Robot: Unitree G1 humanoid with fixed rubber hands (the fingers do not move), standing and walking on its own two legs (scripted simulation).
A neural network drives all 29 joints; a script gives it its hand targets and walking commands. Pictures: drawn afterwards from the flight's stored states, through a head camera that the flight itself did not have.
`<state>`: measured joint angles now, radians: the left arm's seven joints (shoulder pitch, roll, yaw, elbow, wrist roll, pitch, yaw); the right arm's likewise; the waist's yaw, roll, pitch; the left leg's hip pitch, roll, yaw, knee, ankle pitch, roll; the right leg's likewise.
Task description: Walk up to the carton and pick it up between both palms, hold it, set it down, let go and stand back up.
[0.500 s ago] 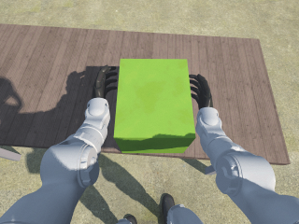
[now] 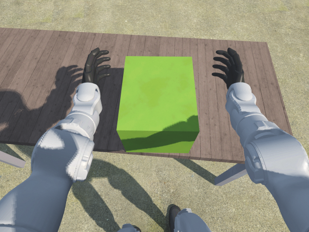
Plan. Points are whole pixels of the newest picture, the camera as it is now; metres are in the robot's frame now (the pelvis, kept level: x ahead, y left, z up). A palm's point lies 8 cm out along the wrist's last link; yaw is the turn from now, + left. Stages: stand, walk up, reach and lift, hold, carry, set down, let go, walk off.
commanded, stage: set down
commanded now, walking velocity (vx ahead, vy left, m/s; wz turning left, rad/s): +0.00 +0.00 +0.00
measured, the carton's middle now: (157, 106) +0.45 -0.03 -0.01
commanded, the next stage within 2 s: none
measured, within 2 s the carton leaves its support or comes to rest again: neither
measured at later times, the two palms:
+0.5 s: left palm (72, 53) +0.48 +0.15 +0.17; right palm (250, 50) +0.46 -0.22 +0.17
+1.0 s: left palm (82, 98) +0.42 +0.14 +0.10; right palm (239, 102) +0.38 -0.21 +0.08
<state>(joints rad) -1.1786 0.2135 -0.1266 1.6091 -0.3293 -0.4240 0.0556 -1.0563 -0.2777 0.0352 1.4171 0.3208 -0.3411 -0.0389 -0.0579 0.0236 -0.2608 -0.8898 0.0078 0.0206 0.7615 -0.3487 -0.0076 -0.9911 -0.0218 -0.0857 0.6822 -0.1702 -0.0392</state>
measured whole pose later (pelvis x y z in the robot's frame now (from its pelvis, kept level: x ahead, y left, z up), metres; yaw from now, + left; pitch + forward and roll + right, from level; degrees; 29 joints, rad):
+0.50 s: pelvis +0.00 -0.01 +0.03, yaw +0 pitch +17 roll +0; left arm -1.21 0.27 -0.09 1.49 -0.26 -0.15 0.05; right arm -1.11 -0.29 0.04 1.35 0.34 -0.10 -0.08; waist -0.07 -0.01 -0.20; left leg -0.58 0.01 0.01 0.55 -0.27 -0.02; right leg -0.67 -0.01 -0.10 0.47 -0.10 -0.05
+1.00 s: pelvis +0.00 +0.00 +0.04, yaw -1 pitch +10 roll +0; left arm -0.76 0.15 0.08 1.20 -0.12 -0.27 0.02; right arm -0.65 -0.18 0.01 1.07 0.24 -0.28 -0.14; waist -0.04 0.03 -0.12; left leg -0.42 0.02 0.03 0.52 -0.28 -0.01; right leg -0.53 0.00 -0.08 0.45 -0.11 -0.04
